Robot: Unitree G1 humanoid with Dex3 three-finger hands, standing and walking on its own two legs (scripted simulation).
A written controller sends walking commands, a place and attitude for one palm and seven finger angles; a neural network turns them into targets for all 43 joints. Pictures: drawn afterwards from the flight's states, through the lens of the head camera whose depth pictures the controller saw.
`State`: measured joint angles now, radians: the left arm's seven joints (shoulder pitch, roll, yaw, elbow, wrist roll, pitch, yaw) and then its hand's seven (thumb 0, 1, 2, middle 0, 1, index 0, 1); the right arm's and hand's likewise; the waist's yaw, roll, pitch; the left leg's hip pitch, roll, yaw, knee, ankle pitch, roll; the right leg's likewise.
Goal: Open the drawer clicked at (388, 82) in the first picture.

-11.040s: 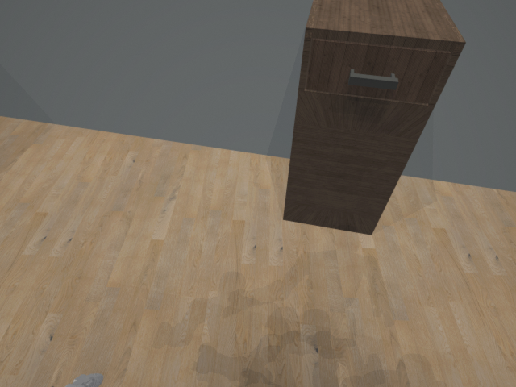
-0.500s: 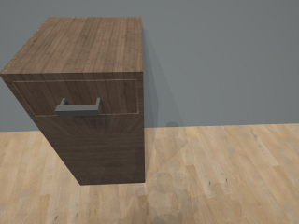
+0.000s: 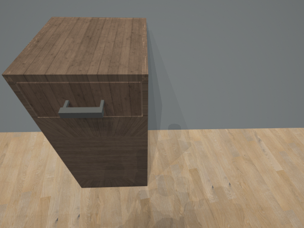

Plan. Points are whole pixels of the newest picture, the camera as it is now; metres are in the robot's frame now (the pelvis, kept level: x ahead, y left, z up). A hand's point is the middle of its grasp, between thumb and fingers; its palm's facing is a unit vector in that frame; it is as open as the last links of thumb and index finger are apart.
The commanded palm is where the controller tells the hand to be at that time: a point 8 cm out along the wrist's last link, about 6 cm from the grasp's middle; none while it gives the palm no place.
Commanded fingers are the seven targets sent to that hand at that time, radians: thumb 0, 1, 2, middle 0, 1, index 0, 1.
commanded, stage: look again from close up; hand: left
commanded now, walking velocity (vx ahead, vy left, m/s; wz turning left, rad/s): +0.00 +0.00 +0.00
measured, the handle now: (83, 107) +0.47 +0.27 +0.03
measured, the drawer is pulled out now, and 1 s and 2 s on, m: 0.00 0.00 0.00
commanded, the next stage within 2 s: come to a stop and stand still in 0.20 s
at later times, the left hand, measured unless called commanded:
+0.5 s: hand out of the picture -0.03 +0.16 -0.18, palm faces -0.01 -0.98 -0.18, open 7.3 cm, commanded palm none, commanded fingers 0.00 0.90 0.90 -0.20 -0.30 -0.20 -0.30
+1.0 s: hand out of the picture -0.08 +0.19 -0.18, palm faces +0.03 -0.99 -0.15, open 7.3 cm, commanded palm none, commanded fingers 0.00 0.90 0.90 -0.20 -0.30 -0.20 -0.30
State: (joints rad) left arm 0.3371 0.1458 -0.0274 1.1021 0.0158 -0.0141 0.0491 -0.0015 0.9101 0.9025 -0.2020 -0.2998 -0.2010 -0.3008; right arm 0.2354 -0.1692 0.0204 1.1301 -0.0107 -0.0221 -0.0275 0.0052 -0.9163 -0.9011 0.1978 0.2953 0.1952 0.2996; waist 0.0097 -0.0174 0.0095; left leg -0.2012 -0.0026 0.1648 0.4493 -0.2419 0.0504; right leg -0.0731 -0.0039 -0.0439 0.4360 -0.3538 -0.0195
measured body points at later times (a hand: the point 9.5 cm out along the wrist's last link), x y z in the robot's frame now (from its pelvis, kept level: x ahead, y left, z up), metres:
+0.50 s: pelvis -0.02 +0.00 +0.00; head +0.00 +0.00 +0.44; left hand -0.03 +0.21 -0.17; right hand -0.01 -0.23 -0.16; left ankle +0.00 +0.09 -0.74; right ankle -0.07 -0.10 -0.74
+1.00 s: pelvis -0.05 +0.03 +0.00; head -0.06 +0.05 +0.45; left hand -0.08 +0.24 -0.17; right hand -0.04 -0.20 -0.15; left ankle +0.00 +0.09 -0.74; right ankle -0.07 -0.10 -0.74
